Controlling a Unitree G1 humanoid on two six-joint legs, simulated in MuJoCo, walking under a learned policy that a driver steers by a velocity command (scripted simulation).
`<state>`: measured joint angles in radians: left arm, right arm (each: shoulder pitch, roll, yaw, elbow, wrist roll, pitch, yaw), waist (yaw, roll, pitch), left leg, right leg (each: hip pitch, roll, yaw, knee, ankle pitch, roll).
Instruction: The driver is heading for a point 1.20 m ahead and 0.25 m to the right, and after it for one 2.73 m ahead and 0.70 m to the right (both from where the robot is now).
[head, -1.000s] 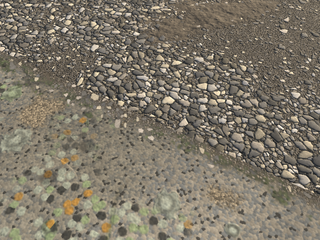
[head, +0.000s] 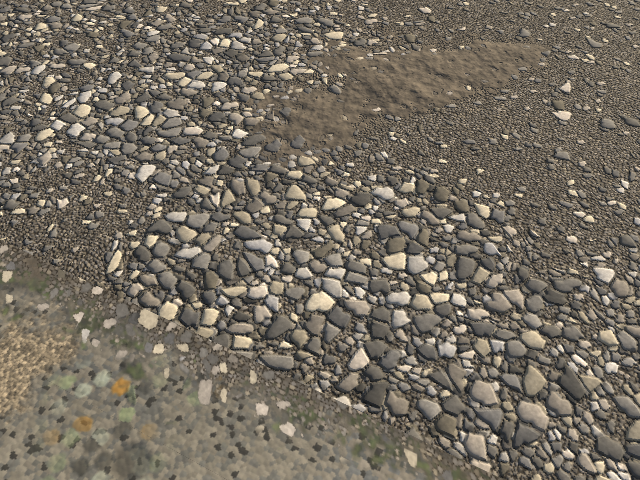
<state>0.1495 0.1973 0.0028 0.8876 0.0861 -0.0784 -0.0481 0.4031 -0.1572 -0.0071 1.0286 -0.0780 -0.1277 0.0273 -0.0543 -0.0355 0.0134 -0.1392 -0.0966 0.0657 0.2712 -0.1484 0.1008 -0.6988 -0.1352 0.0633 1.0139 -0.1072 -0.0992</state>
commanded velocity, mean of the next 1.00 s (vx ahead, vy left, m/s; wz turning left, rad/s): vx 0.48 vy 0.00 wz -0.05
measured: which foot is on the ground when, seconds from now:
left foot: down 0.00-0.30, up 0.32-0.82, down 0.84-1.00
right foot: up 0.00-0.26, down 0.28-0.86, up 0.88-1.00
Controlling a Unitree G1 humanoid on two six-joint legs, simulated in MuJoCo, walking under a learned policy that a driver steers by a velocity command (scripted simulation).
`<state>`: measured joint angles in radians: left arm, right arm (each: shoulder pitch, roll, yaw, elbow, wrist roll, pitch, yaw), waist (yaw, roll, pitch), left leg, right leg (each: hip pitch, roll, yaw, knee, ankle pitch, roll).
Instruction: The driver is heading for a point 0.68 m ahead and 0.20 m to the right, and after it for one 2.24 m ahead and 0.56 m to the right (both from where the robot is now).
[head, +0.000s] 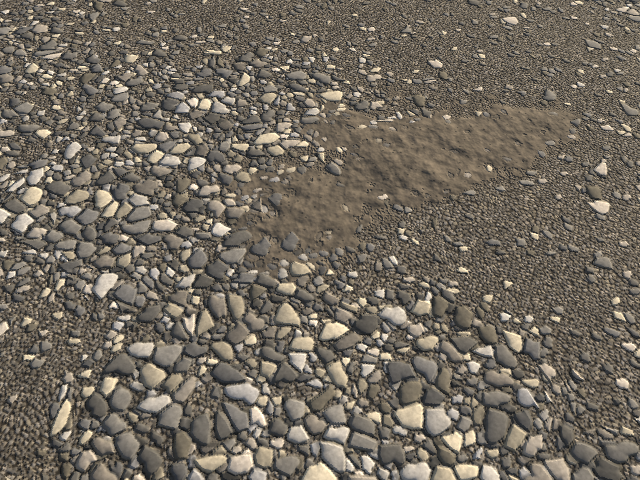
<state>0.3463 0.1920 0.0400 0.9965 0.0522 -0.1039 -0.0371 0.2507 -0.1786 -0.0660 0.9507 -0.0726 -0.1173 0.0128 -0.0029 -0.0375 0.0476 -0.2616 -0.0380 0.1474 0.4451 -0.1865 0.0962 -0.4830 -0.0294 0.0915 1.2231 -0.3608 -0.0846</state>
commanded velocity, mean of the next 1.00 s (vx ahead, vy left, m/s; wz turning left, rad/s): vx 0.19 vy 0.00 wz -0.46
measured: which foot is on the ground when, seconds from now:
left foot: down 0.00-0.58, up 0.60-0.98, down 1.00-1.00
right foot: up 0.00-0.56, down 0.58-1.00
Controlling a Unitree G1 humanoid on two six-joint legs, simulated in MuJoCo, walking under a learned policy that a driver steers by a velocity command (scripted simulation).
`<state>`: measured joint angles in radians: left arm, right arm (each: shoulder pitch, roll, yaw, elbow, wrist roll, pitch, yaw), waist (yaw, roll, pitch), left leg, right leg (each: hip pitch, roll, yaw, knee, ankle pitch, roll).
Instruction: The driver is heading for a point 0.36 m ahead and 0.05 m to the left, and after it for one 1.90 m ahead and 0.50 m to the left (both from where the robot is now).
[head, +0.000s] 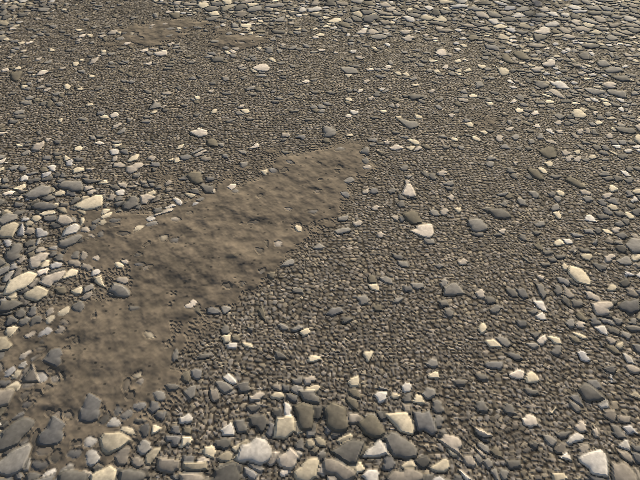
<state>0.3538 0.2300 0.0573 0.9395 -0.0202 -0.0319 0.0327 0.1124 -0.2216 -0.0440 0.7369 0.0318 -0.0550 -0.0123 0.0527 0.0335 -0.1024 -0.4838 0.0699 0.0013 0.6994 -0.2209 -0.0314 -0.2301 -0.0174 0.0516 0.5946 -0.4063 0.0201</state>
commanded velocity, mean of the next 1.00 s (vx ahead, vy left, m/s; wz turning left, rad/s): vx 0.33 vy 0.00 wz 0.14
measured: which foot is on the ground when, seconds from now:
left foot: down 0.00-0.56, up 0.58-1.00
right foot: down 0.00-0.00, up 0.02-0.54, down 0.56-1.00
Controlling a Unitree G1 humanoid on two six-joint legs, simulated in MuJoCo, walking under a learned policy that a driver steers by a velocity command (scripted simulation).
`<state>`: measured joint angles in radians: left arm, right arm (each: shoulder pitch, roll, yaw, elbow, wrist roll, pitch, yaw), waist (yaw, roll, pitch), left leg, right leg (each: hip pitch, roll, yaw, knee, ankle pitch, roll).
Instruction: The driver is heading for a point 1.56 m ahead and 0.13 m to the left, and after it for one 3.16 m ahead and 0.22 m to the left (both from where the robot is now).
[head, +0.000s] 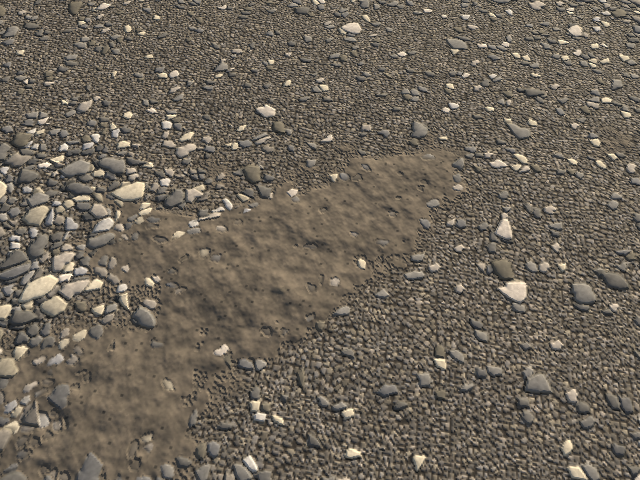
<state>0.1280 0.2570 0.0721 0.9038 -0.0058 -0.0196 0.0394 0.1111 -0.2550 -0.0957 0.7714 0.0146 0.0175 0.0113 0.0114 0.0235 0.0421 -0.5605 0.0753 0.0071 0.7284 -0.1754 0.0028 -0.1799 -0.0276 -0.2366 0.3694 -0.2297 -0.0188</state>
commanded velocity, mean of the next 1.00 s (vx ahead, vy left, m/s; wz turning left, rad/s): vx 0.03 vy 0.00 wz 0.29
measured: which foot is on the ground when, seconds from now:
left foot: up 0.00-0.04, down 0.06-0.54, up 0.56-0.76, down 0.78-1.00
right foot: down 0.00-0.08, up 0.10-0.50, down 0.52-1.00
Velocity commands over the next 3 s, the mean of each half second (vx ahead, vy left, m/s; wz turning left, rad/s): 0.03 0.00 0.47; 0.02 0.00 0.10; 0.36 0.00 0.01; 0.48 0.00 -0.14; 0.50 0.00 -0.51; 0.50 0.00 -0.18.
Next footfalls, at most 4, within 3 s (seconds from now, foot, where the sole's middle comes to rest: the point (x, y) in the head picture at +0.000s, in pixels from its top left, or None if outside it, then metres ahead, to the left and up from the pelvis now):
0.06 left None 0.12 0.13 -0.78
0.52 right None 0.12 -0.10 -0.78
0.78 left None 0.04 0.14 -0.78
1.54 left None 0.37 0.24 -0.78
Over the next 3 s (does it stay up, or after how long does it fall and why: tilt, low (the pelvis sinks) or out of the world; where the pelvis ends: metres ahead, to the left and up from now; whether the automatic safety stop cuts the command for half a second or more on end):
stays up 1.04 0.14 0.00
